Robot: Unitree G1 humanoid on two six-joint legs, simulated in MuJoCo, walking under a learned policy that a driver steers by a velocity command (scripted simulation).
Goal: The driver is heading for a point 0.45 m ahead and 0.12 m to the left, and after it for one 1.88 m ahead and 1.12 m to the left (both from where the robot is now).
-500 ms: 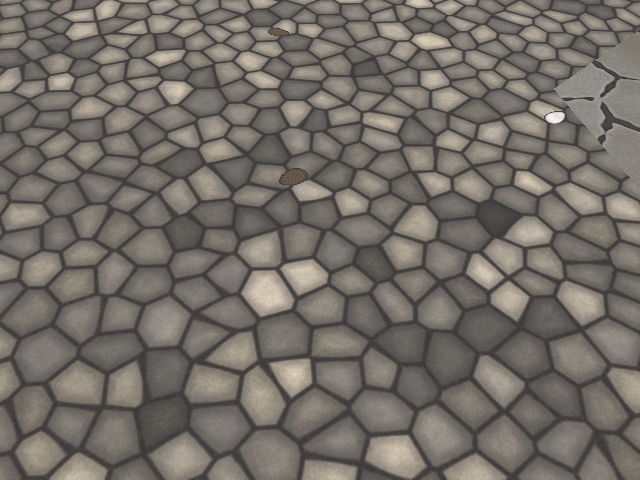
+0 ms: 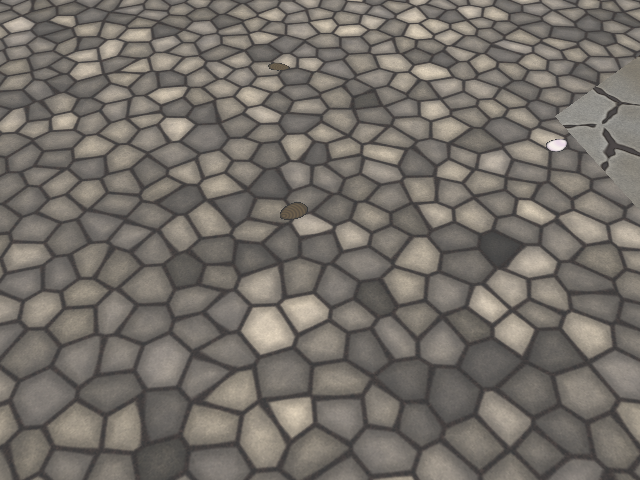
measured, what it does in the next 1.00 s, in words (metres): walks ahead: left foot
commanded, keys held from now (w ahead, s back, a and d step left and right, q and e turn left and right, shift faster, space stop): no key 0.28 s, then w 0.64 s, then w+q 0.08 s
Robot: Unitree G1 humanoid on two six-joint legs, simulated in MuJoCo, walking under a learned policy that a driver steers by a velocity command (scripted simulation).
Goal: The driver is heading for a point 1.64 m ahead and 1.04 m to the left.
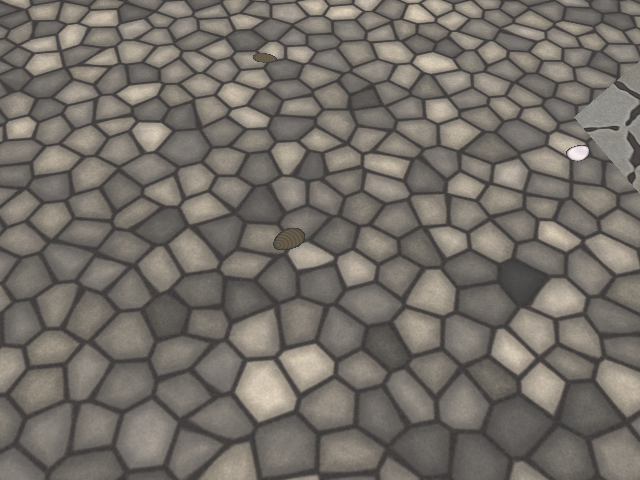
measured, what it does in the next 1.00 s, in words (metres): walks ahead, turning left: right foot, then left foot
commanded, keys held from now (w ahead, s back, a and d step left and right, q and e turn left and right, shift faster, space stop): w+q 1.00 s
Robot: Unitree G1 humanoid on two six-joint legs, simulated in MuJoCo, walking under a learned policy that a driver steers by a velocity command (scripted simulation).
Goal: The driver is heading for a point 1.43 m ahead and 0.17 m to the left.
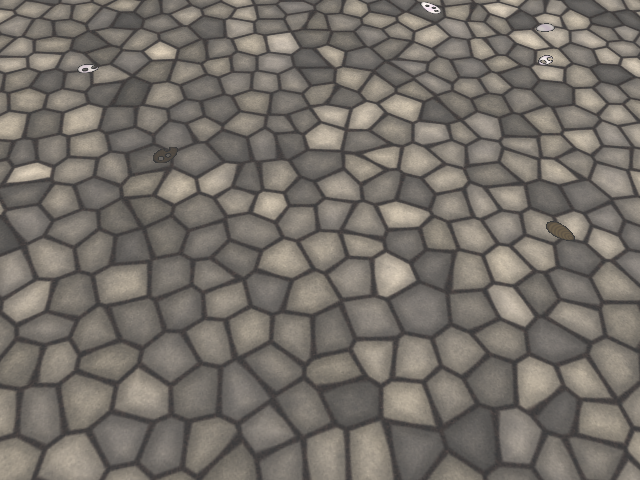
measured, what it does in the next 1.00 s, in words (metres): walks ahead, turning left: right foot, then left foot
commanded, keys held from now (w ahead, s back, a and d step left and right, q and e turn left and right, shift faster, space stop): w+q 0.34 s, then w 0.66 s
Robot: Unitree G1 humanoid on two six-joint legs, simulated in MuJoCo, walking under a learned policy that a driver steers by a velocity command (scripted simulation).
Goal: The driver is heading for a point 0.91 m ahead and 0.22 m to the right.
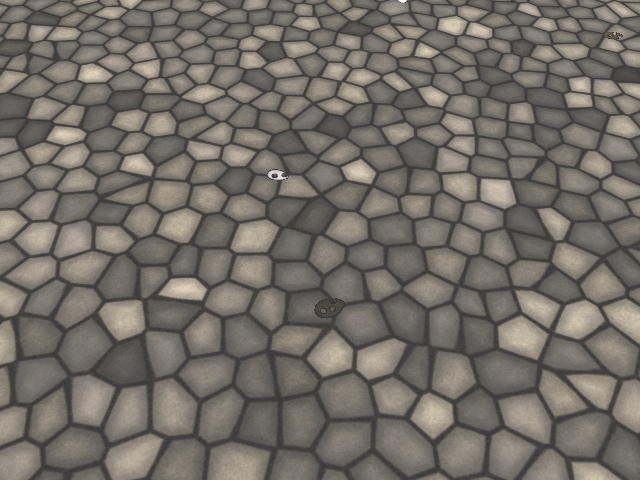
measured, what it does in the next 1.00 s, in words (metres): walks ahead: right foot, then left foot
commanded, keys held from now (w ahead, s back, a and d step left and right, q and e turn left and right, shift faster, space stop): w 0.28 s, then no key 0.40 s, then w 0.32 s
